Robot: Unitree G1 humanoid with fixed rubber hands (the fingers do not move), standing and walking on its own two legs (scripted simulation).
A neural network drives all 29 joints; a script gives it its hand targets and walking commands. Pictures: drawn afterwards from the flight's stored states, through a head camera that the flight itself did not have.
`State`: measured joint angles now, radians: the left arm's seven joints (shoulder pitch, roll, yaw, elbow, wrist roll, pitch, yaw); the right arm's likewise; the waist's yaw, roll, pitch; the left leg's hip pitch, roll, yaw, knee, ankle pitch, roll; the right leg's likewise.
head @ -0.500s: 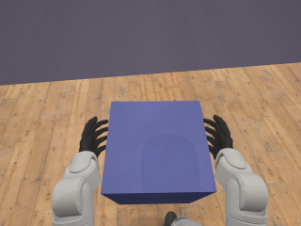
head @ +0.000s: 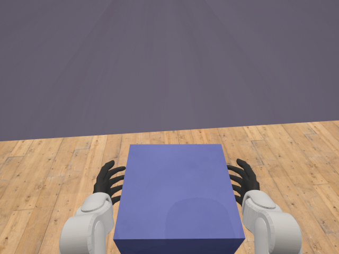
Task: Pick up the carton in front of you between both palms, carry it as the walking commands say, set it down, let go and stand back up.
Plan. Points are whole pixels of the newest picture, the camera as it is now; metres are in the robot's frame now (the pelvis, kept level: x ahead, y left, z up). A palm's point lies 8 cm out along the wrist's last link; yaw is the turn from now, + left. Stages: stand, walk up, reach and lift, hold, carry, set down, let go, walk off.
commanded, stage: carry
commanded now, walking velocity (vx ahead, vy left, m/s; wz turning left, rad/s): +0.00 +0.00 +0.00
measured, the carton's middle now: (175, 211) +0.23 +0.00 +0.01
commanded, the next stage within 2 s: hold in 1.04 s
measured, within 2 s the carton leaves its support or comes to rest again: neither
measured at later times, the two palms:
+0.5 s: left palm (102, 208) +0.22 +0.16 +0.06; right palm (239, 205) +0.22 -0.14 +0.06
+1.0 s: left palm (101, 206) +0.23 +0.17 +0.04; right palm (233, 204) +0.23 -0.13 +0.04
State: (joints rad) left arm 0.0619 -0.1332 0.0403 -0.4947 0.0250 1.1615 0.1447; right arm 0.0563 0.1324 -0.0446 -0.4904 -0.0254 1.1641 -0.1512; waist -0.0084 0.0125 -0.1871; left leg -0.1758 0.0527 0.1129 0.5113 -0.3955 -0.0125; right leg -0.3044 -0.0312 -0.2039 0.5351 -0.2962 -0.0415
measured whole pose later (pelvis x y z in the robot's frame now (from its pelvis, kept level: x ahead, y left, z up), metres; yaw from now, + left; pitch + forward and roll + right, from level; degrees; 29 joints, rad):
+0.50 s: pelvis -0.03 +0.01 +0.00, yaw +0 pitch +2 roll +0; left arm -0.04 -0.13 0.06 -0.13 0.16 0.95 0.07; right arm -0.05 0.13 -0.07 -0.12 -0.16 0.95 -0.07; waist 0.00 0.00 -0.13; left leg -0.17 0.03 0.13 0.49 -0.36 0.01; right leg -0.30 -0.05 -0.18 0.51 -0.24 -0.03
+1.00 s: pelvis -0.05 +0.02 +0.00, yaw +0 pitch +2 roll +0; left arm -0.19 -0.14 0.15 0.14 0.22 0.71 0.04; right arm -0.19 0.14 -0.15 0.14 -0.23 0.72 -0.05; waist 0.00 0.00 -0.09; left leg -0.23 0.02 0.14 0.52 -0.33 0.03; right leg -0.35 -0.06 -0.18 0.51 -0.20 -0.02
